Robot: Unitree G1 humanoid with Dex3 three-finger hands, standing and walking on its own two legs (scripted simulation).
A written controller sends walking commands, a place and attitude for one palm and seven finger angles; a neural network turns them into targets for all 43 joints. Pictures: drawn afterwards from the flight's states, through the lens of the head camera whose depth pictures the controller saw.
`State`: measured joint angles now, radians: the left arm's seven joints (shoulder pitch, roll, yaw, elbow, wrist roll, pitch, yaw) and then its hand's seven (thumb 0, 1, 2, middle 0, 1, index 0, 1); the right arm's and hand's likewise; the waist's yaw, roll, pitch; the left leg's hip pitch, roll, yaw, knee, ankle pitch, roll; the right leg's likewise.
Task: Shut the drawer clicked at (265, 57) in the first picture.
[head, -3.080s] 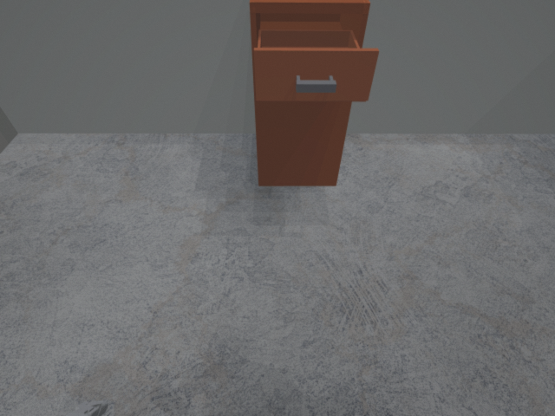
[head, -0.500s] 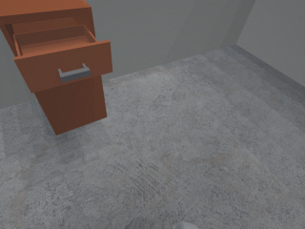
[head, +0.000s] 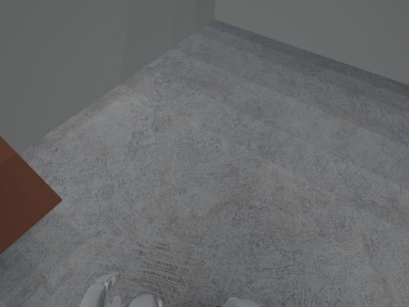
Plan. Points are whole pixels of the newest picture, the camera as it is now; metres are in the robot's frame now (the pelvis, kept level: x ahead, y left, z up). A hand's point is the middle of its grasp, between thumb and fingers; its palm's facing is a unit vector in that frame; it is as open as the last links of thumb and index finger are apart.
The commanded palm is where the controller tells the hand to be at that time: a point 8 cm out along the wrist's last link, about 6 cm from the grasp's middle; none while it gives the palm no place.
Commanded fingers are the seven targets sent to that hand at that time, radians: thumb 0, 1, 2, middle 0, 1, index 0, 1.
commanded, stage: walk to a spot facing it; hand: left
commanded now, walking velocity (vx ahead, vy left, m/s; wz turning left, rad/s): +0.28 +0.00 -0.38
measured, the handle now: out of the picture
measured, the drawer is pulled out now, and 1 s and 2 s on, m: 0.30 0.30 0.30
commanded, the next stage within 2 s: turn to face it in 0.16 s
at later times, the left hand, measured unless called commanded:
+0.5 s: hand out of the picture +0.15 +0.26 -0.17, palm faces -0.03 -0.99 -0.16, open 7.4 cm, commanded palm none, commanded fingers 0.00 0.90 0.90 -0.20 -0.30 -0.20 -0.30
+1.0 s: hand (96, 247) +0.27 +0.25 -0.13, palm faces +0.14 -0.95 -0.27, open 7.4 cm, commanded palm none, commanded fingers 0.00 0.90 0.90 -0.20 -0.30 -0.20 -0.30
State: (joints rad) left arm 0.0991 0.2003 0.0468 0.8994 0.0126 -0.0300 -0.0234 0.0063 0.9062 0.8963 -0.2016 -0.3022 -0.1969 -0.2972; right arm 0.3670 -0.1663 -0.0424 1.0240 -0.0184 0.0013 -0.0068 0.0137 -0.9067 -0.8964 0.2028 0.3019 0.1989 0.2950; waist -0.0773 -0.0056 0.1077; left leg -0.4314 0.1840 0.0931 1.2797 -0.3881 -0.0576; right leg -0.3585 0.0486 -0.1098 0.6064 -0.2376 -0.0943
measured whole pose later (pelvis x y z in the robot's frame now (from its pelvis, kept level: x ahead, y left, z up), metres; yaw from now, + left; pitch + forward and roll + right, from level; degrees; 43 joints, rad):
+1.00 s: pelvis +0.14 +0.04 +0.01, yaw +8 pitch +1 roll +0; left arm 0.09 0.19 0.06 0.88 0.01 0.02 0.03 0.01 0.91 0.90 -0.20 -0.30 -0.20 -0.30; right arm 0.33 -0.20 -0.10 1.00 -0.01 0.06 -0.01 0.01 -0.91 -0.90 0.20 0.30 0.20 0.30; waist -0.07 0.03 0.02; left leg -0.42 -0.10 -0.10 0.63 -0.30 0.01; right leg -0.24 0.00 0.00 0.50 -0.28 0.01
